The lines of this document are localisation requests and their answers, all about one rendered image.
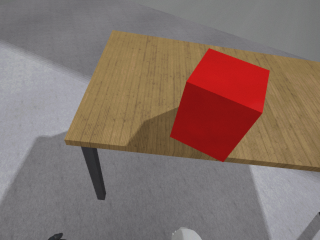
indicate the carton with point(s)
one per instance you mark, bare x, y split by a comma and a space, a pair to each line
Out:
222, 99

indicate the table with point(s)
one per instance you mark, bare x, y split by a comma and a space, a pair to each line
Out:
133, 97

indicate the robot right thigh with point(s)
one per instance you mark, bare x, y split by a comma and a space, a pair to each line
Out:
185, 234

